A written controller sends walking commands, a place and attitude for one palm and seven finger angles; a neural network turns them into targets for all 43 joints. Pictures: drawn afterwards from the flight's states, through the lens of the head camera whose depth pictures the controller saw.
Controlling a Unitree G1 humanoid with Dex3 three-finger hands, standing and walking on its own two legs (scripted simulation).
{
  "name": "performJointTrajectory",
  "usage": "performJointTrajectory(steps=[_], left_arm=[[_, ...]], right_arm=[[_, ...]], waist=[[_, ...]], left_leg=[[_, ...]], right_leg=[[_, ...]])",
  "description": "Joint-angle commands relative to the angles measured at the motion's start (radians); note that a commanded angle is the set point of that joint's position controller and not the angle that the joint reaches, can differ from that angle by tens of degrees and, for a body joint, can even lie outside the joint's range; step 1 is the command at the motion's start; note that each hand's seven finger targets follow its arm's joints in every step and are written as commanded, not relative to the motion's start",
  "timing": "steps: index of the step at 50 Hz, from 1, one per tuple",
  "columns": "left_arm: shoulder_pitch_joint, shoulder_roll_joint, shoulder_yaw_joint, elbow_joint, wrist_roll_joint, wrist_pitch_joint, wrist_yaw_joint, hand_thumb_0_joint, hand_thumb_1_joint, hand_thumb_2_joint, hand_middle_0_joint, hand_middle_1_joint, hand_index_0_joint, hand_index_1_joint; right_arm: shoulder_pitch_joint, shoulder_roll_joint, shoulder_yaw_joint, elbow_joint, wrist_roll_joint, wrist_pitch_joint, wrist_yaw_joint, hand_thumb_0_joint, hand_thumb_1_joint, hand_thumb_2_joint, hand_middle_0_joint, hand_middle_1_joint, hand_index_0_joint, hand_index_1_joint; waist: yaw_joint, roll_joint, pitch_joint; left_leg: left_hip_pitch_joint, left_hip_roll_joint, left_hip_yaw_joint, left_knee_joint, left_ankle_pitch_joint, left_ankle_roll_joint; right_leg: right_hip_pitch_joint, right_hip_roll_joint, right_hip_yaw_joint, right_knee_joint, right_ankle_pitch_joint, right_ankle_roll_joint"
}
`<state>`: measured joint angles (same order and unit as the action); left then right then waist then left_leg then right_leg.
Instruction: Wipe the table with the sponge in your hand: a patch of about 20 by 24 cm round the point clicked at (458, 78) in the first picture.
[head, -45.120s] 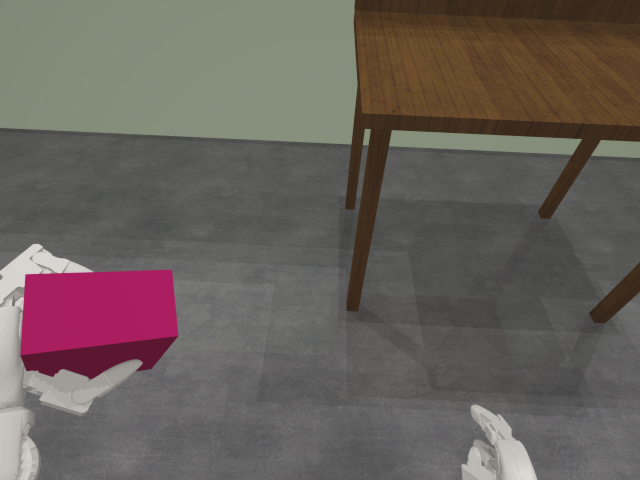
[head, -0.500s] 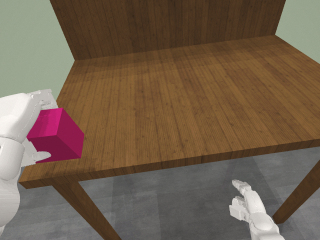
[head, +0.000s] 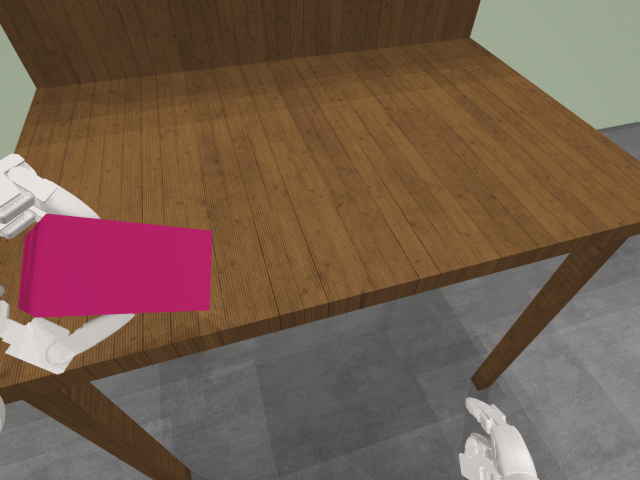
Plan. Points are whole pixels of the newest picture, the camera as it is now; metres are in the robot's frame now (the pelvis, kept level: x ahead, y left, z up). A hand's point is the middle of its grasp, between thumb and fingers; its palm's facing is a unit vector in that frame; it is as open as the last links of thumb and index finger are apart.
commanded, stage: step back with the hand held close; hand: left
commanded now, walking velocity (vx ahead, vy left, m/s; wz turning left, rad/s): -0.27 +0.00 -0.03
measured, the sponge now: (132, 271) +0.24 +0.18 +0.21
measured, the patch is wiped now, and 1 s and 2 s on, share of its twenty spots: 0.95 0.95 0.95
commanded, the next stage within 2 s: stop stepping back and stand still in 1.28 s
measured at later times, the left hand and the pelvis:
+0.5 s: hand out of the picture +0.15 +0.22 +0.27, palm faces +0.49 -0.75 -0.45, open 10.2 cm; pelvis -0.05 +0.00 -0.01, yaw +0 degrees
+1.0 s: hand out of the picture +0.11 +0.21 +0.28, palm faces +0.51 -0.80 -0.31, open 10.2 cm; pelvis -0.12 -0.02 +0.00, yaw -1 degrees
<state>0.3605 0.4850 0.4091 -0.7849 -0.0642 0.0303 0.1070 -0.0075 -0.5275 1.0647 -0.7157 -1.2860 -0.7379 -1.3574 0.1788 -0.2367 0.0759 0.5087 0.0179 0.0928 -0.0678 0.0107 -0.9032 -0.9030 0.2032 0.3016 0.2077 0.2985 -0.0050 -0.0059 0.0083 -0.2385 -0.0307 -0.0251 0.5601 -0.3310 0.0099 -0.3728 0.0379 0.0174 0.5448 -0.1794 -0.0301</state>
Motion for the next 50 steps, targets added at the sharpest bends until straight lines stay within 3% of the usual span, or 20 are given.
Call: performJointTrajectory(steps=[1,4,6,8,12,19,22,28,30,32,34,36,39,42,43,45,47,48,49,50], left_arm=[[-0.122,0.186,0.204,-0.187,-0.016,-0.139,0.073,0.0,0.1,1.3,-1.2,-1.6,-1.2,-1.6],[-0.17,0.17,0.193,-0.063,-0.018,-0.15,0.067,0.0,0.1,1.3,-1.2,-1.6,-1.2,-1.6],[-0.175,0.169,0.189,0.028,-0.018,-0.154,0.061,0.0,0.1,1.3,-1.2,-1.6,-1.2,-1.6],[-0.165,0.18,0.194,0.064,-0.018,-0.162,0.056,0.0,0.1,1.3,-1.2,-1.6,-1.2,-1.6],[-0.056,0.202,0.219,-0.039,-0.018,-0.198,0.058,0.0,0.1,1.3,-1.2,-1.6,-1.2,-1.6],[-0.038,0.225,0.273,-0.257,-0.003,-0.247,0.085,0.0,0.1,1.3,-1.2,-1.6,-1.2,-1.6],[-0.146,0.166,0.228,-0.139,0.0,-0.234,0.09,0.0,0.1,1.3,-1.2,-1.6,-1.2,-1.6],[-0.304,0.152,0.149,0.096,0.003,-0.2,0.09,0.0,0.1,1.3,-1.2,-1.6,-1.2,-1.6],[-0.311,0.142,0.116,0.073,0.004,-0.192,0.084,0.0,0.1,1.3,-1.2,-1.6,-1.2,-1.6],[-0.271,0.148,0.112,0.007,0.003,-0.19,0.081,0.0,0.1,1.3,-1.2,-1.6,-1.2,-1.6],[-0.225,0.187,0.164,-0.103,0.006,-0.211,0.086,0.0,0.1,1.3,-1.2,-1.6,-1.2,-1.6],[-0.192,0.152,0.183,-0.19,0.021,-0.226,0.095,0.0,0.1,1.3,-1.2,-1.6,-1.2,-1.6],[-0.178,0.194,0.226,-0.269,0.005,-0.229,0.094,0.0,0.1,1.3,-1.2,-1.6,-1.2,-1.6],[-0.18,0.131,0.195,-0.199,-0.009,-0.218,0.09,0.0,0.1,1.3,-1.2,-1.6,-1.2,-1.6],[-0.206,0.126,0.186,-0.163,-0.011,-0.224,0.086,0.0,0.1,1.3,-1.2,-1.6,-1.2,-1.6],[-0.27,0.107,0.149,-0.105,-0.003,-0.235,0.072,0.0,0.1,1.3,-1.2,-1.6,-1.2,-1.6],[-0.34,0.157,0.146,-0.041,0.001,-0.242,0.067,0.0,0.1,1.3,-1.2,-1.6,-1.2,-1.6],[-0.359,0.179,0.156,-0.014,0.01,-0.249,0.068,0.0,0.1,1.3,-1.2,-1.6,-1.2,-1.6],[-0.349,0.17,0.149,-0.05,0.013,-0.239,0.069,0.0,0.1,1.3,-1.2,-1.6,-1.2,-1.6],[-0.277,0.198,0.188,-0.056,0.008,-0.235,0.064,0.0,0.1,1.3,-1.2,-1.6,-1.2,-1.6]], right_arm=[[-0.116,-0.112,-0.074,-0.114,-0.003,-0.046,0.0,0.0,-0.9,-0.9,0.2,0.3,0.2,0.3],[-0.099,-0.129,-0.098,-0.093,0.006,-0.045,0.0,0.0,-0.9,-0.9,0.2,0.3,0.2,0.3],[-0.079,-0.131,-0.107,-0.084,0.013,-0.039,-0.001,0.0,-0.9,-0.9,0.2,0.3,0.2,0.3],[-0.072,-0.127,-0.113,-0.073,0.02,-0.037,0.003,0.0,-0.9,-0.9,0.2,0.3,0.2,0.3],[-0.082,-0.115,-0.108,-0.088,0.018,-0.047,0.008,0.0,-0.9,-0.9,0.2,0.3,0.2,0.3],[-0.107,-0.133,-0.114,-0.118,-0.005,-0.097,-0.01,0.0,-0.9,-0.9,0.2,0.3,0.2,0.3],[-0.073,-0.137,-0.122,-0.097,-0.004,-0.113,-0.019,0.0,-0.9,-0.9,0.2,0.3,0.2,0.3],[-0.055,-0.119,-0.12,-0.025,0.01,-0.099,-0.007,0.0,-0.9,-0.9,0.2,0.3,0.2,0.3],[-0.09,-0.101,-0.107,-0.021,0.007,-0.085,0.003,0.0,-0.9,-0.9,0.2,0.3,0.2,0.3],[-0.117,-0.112,-0.107,-0.048,0.003,-0.077,0.003,0.0,-0.9,-0.9,0.2,0.3,0.2,0.3],[-0.138,-0.133,-0.11,-0.087,-0.008,-0.079,-0.004,0.0,-0.9,-0.9,0.2,0.3,0.2,0.3],[-0.143,-0.131,-0.114,-0.117,-0.016,-0.097,-0.006,0.0,-0.9,-0.9,0.2,0.3,0.2,0.3],[-0.104,-0.095,-0.136,-0.08,-0.014,-0.135,0.005,0.0,-0.9,-0.9,0.2,0.3,0.2,0.3],[-0.114,-0.078,-0.12,-0.036,-0.021,-0.174,0.018,0.0,-0.9,-0.9,0.2,0.3,0.2,0.3],[-0.114,-0.081,-0.116,-0.027,-0.022,-0.184,0.018,0.0,-0.9,-0.9,0.2,0.3,0.2,0.3],[-0.116,-0.089,-0.112,-0.007,-0.022,-0.191,0.017,0.0,-0.9,-0.9,0.2,0.3,0.2,0.3],[-0.132,-0.063,-0.109,-0.018,-0.006,-0.173,0.011,0.0,-0.9,-0.9,0.2,0.3,0.2,0.3],[-0.156,-0.057,-0.106,-0.024,-0.003,-0.17,0.002,0.0,-0.9,-0.9,0.2,0.3,0.2,0.3],[-0.165,-0.061,-0.129,-0.03,0.012,-0.16,-0.003,0.0,-0.9,-0.9,0.2,0.3,0.2,0.3],[-0.145,-0.06,-0.133,-0.054,0.014,-0.155,-0.008,0.0,-0.9,-0.9,0.2,0.3,0.2,0.3]], waist=[[0.008,0.174,-0.225],[-0.009,0.082,-0.203],[-0.021,0.003,-0.191],[-0.029,-0.073,-0.182],[-0.02,-0.051,-0.202],[0.006,0.174,-0.206],[-0.005,0.154,-0.163],[-0.029,-0.106,-0.083],[-0.03,-0.096,-0.102],[-0.021,-0.05,-0.109],[-0.008,0.108,-0.116],[-0.003,0.309,-0.152],[-0.003,0.16,-0.253],[0.005,0.233,-0.206],[0.002,0.243,-0.202],[-0.004,0.141,-0.169],[-0.024,-0.133,-0.169],[-0.007,-0.149,-0.176],[0.006,-0.225,-0.252],[0.01,-0.205,-0.249]], left_leg=[[-0.056,0.194,-0.144,-0.1,0.56,0.034],[-0.052,0.178,-0.127,-0.038,0.503,0.022],[-0.086,0.153,-0.109,0.023,0.359,0.013],[-0.093,0.118,-0.079,0.082,0.172,0.012],[-0.097,0.102,-0.067,0.069,0.033,0.028],[-0.264,0.173,-0.165,-0.165,-0.025,0.066],[-0.356,0.181,-0.142,-0.166,-0.119,0.069],[-0.118,0.074,-0.052,0.163,-0.154,0.03],[-0.053,0.082,-0.041,0.178,-0.112,0.034],[-0.079,0.11,-0.078,0.081,-0.165,0.055],[-0.18,0.182,-0.187,-0.109,-0.27,0.093],[-0.477,0.335,-0.309,-0.343,-0.366,0.149],[-0.264,0.351,-0.203,-0.263,0.012,0.125],[-0.107,0.313,-0.115,-0.167,0.348,0.087],[-0.082,0.309,-0.116,-0.137,0.404,0.065],[-0.029,0.263,-0.087,-0.005,0.419,0.013],[-0.13,0.128,0.042,0.213,0.15,-0.051],[-0.216,0.097,0.037,0.311,-0.018,-0.05],[-0.276,0.075,0.008,0.385,-0.116,-0.048],[-0.294,0.075,-0.007,0.424,-0.115,-0.039]], right_leg=[[0.184,-0.077,0.048,0.085,0.154,0.013],[0.167,-0.101,0.092,0.028,0.234,-0.002],[0.173,-0.154,0.149,-0.023,0.354,-0.019],[0.133,-0.215,0.205,-0.094,0.309,-0.032],[0.085,-0.242,0.203,-0.164,0.086,-0.038],[0.178,-0.071,0.077,0.034,0.049,0.014],[0.218,-0.049,0.075,0.073,0.033,0.024],[-0.143,-0.24,0.274,-0.281,-0.27,-0.041],[-0.178,-0.274,0.243,-0.302,-0.275,-0.05],[-0.16,-0.236,0.174,-0.248,-0.277,-0.031],[-0.109,-0.139,0.102,-0.072,-0.268,-0.004],[0.159,0.012,-0.01,0.357,-0.136,0.046],[0.027,0.015,0.034,0.537,-0.258,0.051],[0.004,-0.018,0.004,0.253,-0.282,0.044],[0.032,-0.024,0.011,0.134,-0.244,0.039],[0.035,-0.071,0.072,-0.141,-0.001,0.013],[0.088,-0.3,0.315,-0.173,0.635,-0.071],[0.173,-0.35,0.32,-0.149,0.912,-0.079],[0.284,-0.351,0.3,-0.113,1.071,-0.033],[0.308,-0.348,0.27,-0.092,1.052,-0.025]])
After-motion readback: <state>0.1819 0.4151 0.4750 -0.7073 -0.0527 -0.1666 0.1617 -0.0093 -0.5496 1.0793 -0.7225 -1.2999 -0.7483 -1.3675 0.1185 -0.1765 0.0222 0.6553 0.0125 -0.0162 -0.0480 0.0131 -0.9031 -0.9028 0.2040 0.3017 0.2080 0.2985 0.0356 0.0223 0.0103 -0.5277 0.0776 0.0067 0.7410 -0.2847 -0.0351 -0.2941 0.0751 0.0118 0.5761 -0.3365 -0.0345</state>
